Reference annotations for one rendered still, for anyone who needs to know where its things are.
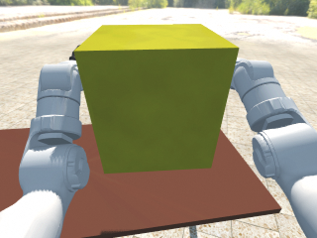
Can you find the robot right forearm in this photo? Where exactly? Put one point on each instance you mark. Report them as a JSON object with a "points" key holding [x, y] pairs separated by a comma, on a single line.
{"points": [[265, 102]]}

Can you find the robot right upper arm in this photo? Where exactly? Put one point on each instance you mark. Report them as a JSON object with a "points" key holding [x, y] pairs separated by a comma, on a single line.
{"points": [[288, 154]]}

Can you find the carton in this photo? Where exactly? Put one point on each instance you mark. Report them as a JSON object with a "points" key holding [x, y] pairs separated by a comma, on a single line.
{"points": [[156, 94]]}

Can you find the table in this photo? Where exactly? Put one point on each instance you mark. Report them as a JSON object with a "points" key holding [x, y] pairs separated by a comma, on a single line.
{"points": [[125, 204]]}

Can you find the robot left forearm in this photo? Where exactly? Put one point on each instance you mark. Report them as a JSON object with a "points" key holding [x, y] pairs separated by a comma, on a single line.
{"points": [[58, 103]]}

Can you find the left robot hand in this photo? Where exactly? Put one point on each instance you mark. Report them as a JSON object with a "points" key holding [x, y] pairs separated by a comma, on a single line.
{"points": [[73, 55]]}

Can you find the robot left upper arm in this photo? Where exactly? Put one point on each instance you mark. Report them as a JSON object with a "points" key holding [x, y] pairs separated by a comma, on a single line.
{"points": [[50, 176]]}

